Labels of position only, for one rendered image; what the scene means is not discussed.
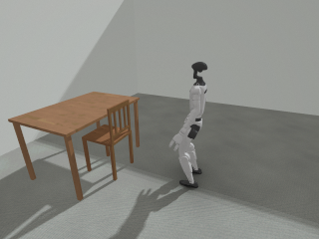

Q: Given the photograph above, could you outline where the left robot forearm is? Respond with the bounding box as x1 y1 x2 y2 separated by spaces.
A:
178 110 197 136

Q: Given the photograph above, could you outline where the robot left hand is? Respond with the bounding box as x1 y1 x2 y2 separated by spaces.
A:
169 133 183 151

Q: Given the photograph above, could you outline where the table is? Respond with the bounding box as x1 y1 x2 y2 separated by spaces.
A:
8 92 140 201

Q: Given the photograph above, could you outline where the left robot upper arm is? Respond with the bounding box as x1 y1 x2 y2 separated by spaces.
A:
190 86 201 117

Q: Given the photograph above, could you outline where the chair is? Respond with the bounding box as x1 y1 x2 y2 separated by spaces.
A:
82 100 134 181

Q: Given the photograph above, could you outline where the right robot shin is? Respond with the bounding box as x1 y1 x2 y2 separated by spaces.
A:
186 149 198 170

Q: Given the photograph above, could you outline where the humanoid robot torso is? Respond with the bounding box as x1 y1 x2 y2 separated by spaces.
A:
189 83 207 131

